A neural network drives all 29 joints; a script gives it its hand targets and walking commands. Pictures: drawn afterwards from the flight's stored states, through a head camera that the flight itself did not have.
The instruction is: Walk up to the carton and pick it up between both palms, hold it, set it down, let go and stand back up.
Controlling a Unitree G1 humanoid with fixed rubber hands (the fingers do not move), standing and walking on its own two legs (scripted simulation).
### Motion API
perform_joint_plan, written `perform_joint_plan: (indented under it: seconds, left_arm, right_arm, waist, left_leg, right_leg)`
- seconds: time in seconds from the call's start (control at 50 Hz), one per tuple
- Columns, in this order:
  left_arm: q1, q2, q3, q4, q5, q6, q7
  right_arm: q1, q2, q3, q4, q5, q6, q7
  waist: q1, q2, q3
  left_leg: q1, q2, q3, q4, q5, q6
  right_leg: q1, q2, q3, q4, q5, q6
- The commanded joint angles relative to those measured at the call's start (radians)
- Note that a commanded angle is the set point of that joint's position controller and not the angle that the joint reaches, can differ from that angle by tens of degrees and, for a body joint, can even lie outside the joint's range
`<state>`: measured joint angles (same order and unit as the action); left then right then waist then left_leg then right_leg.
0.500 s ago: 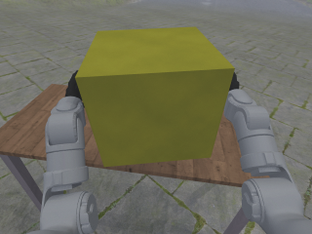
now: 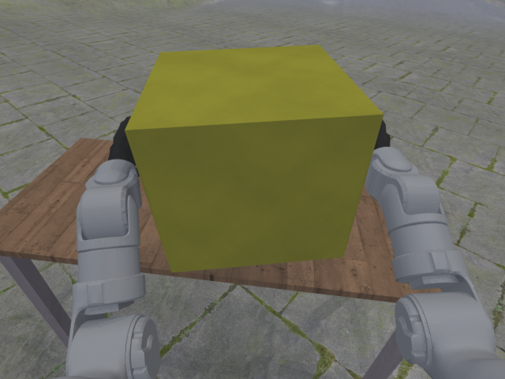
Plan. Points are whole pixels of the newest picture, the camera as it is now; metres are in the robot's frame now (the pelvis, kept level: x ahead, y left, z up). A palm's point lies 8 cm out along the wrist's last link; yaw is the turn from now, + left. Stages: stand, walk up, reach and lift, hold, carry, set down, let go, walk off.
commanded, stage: hold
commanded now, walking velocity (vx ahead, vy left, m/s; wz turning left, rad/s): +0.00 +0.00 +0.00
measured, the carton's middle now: (249, 152) +0.41 +0.00 +0.20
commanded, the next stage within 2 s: none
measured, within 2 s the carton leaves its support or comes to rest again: neither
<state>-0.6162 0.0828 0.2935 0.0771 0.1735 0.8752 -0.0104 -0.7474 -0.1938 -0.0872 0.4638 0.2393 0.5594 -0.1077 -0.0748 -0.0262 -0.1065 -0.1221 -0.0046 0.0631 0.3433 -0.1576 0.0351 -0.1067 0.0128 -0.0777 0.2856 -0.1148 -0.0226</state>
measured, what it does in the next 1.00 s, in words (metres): stands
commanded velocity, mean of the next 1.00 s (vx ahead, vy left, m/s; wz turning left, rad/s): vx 0.00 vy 0.00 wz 0.00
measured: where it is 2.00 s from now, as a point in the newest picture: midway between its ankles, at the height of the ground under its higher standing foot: outside the picture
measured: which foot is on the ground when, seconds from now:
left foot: down 0.00-1.00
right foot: down 0.00-1.00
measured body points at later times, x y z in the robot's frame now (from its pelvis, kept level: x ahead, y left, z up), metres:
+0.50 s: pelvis +0.00 +0.00 +0.00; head -0.07 +0.02 +0.45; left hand +0.36 +0.19 +0.22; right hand +0.38 -0.18 +0.24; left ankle +0.02 +0.09 -0.75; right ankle +0.03 -0.10 -0.75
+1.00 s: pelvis +0.00 +0.00 +0.00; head -0.07 +0.02 +0.44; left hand +0.36 +0.19 +0.22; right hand +0.38 -0.18 +0.24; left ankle +0.02 +0.09 -0.75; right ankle +0.03 -0.10 -0.75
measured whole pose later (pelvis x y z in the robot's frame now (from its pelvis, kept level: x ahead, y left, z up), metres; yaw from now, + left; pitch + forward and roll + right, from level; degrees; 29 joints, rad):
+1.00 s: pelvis +0.00 +0.00 +0.00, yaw +0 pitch -4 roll -1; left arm -0.65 0.09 0.30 0.12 0.17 0.88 -0.01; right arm -0.79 -0.19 -0.11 0.51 0.22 0.56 -0.10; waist -0.06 -0.03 -0.11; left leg -0.13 -0.01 0.06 0.34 -0.15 0.03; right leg -0.12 0.01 -0.08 0.29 -0.11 -0.03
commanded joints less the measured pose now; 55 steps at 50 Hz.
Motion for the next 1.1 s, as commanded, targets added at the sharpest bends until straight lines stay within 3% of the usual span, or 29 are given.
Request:
perform_joint_plan:
  seconds: [0.0,0.38,0.56,0.76,0.9,1.08]
  left_arm:
    - [-0.832,-0.439,-0.454,-0.246,-0.219,-0.092,-0.140]
    - [-0.835,-0.447,-0.460,-0.228,-0.229,-0.093,-0.149]
    - [-0.841,-0.448,-0.468,-0.251,-0.231,-0.099,-0.143]
    - [-0.857,-0.445,-0.449,-0.206,-0.216,-0.096,-0.136]
    - [-0.866,-0.442,-0.432,-0.179,-0.212,-0.094,-0.146]
    - [-0.859,-0.450,-0.453,-0.213,-0.227,-0.105,-0.147]
  right_arm:
    - [-0.852,0.552,0.347,-0.350,0.163,-0.069,0.156]
    - [-0.843,0.540,0.321,-0.339,0.142,-0.064,0.149]
    - [-0.854,0.550,0.341,-0.360,0.154,-0.069,0.153]
    - [-0.876,0.550,0.324,-0.314,0.142,-0.070,0.166]
    - [-0.876,0.555,0.308,-0.284,0.132,-0.067,0.164]
    - [-0.869,0.564,0.328,-0.327,0.147,-0.071,0.148]
  waist:
    - [0.010,0.052,-0.435]
    - [-0.015,0.060,-0.449]
    - [-0.005,0.058,-0.468]
    - [0.016,0.054,-0.423]
    - [0.010,0.045,-0.416]
    - [-0.008,0.053,-0.470]
  left_leg:
    - [0.091,-0.012,-0.076,-0.036,0.208,-0.039]
    - [0.088,-0.011,-0.083,-0.038,0.188,-0.046]
    - [0.099,-0.010,-0.084,-0.031,0.222,-0.047]
    - [0.072,-0.006,-0.081,-0.054,0.146,-0.036]
    - [0.059,-0.010,-0.075,-0.057,0.121,-0.030]
    - [0.086,-0.015,-0.082,-0.035,0.197,-0.040]
  right_leg:
    - [0.168,0.026,0.071,0.000,0.182,0.034]
    - [0.172,0.023,0.072,0.001,0.179,0.032]
    - [0.174,0.028,0.070,0.005,0.198,0.033]
    - [0.152,0.021,0.073,-0.007,0.110,0.030]
    - [0.158,0.017,0.078,-0.010,0.099,0.034]
    - [0.184,0.021,0.080,0.006,0.201,0.037]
